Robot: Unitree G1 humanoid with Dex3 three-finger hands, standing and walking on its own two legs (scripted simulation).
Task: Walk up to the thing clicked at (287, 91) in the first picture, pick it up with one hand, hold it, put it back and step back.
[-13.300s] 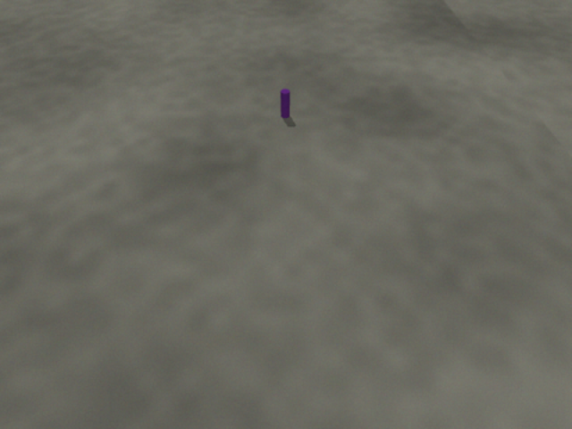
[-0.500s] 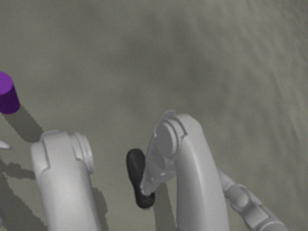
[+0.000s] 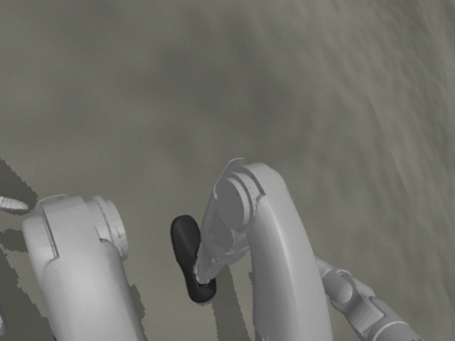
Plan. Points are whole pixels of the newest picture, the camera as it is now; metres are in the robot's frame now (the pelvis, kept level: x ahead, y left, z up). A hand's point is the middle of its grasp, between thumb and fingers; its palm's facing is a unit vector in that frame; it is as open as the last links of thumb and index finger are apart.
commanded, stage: rest palm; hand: left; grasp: from the side
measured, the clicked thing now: out of the picture +0.45 +0.27 -0.21
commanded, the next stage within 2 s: close in 0.02 s
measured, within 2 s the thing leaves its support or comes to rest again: leaves its support in 1.18 s
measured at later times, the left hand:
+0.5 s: hand out of the picture +0.43 +0.25 -0.19, palm faces +0.27 -0.96 +0.00, open 11.0 cm
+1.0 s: hand out of the picture +0.44 +0.25 -0.19, palm faces +0.29 -0.96 -0.01, open 7.5 cm
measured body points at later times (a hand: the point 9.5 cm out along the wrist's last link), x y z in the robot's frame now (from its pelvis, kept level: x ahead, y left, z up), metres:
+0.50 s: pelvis +0.00 +0.00 +0.00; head +0.23 +0.20 +0.33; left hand +0.41 +0.30 -0.18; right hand +0.17 -0.24 -0.03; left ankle +0.08 +0.11 -0.25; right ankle +0.17 -0.13 -0.25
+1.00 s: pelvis +0.00 +0.00 +0.00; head +0.24 +0.20 +0.32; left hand +0.42 +0.30 -0.18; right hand +0.16 -0.25 -0.03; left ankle +0.08 +0.11 -0.25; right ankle +0.17 -0.13 -0.25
